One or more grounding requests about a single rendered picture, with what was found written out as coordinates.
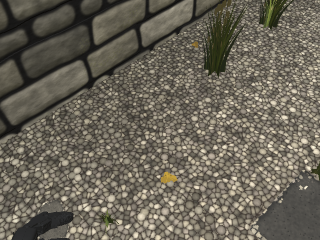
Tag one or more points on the robot left hand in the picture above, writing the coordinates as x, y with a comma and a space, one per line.
42, 223

